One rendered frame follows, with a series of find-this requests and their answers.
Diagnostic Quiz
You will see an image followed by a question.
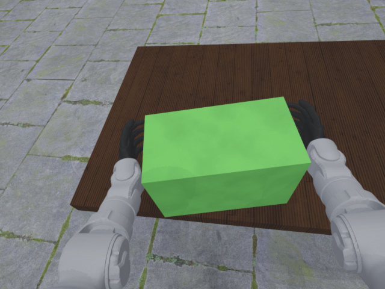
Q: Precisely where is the robot right forearm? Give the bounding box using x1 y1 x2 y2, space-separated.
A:
306 138 385 222

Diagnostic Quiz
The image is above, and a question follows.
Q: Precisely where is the left robot upper arm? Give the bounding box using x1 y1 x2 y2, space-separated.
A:
44 233 131 289

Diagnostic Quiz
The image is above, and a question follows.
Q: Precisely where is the robot left forearm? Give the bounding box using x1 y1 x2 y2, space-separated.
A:
58 158 144 281

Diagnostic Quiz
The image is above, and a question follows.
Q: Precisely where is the right robot upper arm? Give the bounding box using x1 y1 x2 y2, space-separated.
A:
330 210 385 289

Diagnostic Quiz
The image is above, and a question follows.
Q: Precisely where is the table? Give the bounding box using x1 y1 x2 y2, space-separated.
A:
70 40 385 235

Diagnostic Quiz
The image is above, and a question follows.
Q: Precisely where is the robot right hand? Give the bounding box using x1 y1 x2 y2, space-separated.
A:
286 99 326 149

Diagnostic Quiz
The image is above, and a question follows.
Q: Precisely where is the carton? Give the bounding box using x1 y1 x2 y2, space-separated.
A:
141 97 311 217

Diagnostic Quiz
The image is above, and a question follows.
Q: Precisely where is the robot left hand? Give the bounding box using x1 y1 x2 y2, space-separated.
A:
119 119 144 160

